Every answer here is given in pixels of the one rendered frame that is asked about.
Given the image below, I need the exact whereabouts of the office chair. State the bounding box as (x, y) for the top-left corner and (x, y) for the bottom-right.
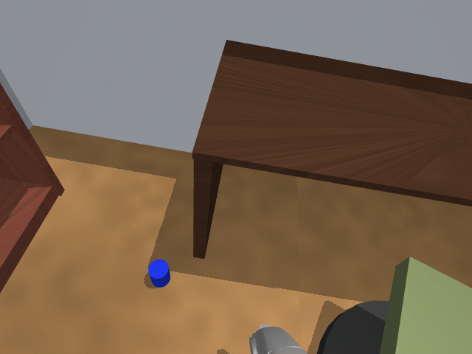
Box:
(317, 257), (472, 354)

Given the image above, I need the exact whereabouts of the bookshelf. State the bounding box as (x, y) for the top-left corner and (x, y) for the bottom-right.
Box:
(0, 84), (65, 293)

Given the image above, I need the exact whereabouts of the desk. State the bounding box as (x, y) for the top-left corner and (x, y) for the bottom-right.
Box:
(192, 40), (472, 259)

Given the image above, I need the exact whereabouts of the can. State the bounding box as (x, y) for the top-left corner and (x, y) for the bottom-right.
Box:
(148, 259), (170, 288)

